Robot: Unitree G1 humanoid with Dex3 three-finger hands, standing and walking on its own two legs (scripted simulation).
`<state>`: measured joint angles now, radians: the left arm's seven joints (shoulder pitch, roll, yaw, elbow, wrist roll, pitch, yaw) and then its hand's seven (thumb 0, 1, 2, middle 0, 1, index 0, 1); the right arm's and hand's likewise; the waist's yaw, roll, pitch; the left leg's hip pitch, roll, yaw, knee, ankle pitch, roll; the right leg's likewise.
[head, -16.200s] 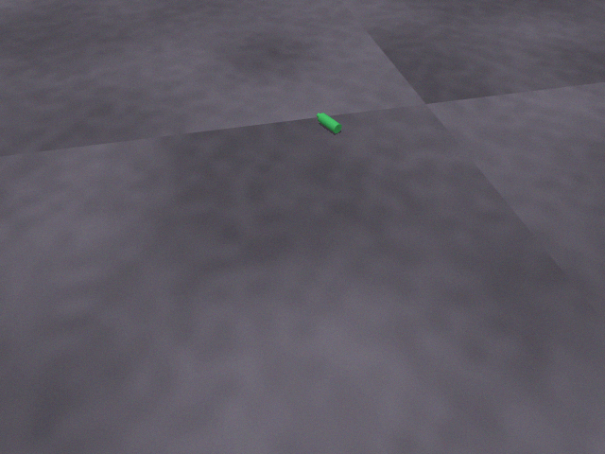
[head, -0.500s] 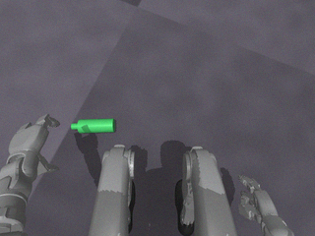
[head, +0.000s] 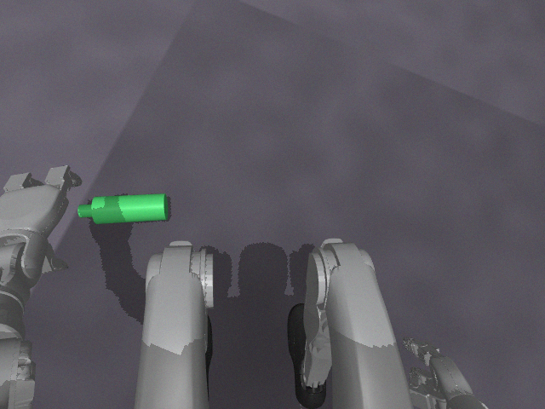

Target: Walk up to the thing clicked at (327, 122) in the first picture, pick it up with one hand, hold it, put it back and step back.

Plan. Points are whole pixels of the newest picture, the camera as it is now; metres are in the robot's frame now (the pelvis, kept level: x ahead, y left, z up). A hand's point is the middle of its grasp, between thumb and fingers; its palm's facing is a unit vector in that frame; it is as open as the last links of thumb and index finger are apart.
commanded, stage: rise first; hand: left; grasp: from above
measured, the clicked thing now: (124, 208) +0.43 +0.29 -0.34
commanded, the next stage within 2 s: approach in 0.92 s
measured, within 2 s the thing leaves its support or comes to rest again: neither
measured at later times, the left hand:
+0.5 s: hand (68, 225) +0.36 +0.33 -0.19, palm faces -0.45 -0.11 -0.89, open 13.6 cm
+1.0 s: hand (77, 220) +0.38 +0.33 -0.21, palm faces -0.44 -0.09 -0.89, open 13.4 cm
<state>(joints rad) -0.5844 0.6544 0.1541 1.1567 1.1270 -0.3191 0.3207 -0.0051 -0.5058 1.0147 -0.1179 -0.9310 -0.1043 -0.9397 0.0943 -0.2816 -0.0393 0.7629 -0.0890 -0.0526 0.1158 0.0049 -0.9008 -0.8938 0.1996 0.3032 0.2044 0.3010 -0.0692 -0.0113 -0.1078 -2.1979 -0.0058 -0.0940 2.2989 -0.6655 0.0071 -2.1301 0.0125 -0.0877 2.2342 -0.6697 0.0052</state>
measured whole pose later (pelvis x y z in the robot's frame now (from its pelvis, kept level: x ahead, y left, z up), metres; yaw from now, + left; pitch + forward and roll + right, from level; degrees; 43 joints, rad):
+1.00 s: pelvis +0.01 +0.00 -0.04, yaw -1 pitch +33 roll -6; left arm -0.68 0.68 0.18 1.33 1.29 -0.34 0.50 0.00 -0.39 0.88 -0.19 -0.94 -0.20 -0.92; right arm 0.05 -0.26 -0.04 0.81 -0.16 -0.05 0.14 0.00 -0.91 -0.89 0.20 0.30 0.20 0.30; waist -0.11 -0.03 -0.09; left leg -2.30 0.00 -0.10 2.43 -0.71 0.00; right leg -2.24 0.02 -0.09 2.36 -0.71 0.00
